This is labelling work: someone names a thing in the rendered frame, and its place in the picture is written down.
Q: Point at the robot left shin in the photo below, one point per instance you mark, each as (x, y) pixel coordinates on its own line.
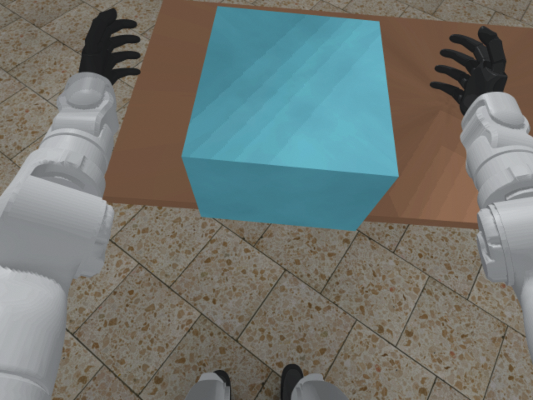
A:
(210, 376)

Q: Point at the robot right foot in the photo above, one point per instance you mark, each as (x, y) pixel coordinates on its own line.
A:
(291, 375)

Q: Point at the right robot forearm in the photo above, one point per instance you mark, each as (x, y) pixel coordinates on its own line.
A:
(499, 150)

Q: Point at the table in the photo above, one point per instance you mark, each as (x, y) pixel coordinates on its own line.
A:
(433, 187)

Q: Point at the carton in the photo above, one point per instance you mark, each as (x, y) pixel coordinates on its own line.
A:
(291, 123)

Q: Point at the right robot upper arm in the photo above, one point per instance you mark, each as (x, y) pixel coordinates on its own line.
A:
(505, 245)

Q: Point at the left robot forearm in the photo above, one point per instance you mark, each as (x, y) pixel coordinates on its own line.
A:
(77, 148)

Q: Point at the left robot upper arm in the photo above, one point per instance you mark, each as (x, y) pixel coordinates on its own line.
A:
(52, 235)

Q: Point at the left robot hand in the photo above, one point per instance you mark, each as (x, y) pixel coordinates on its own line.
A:
(96, 54)

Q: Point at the right robot hand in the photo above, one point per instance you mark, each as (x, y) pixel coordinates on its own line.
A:
(487, 72)

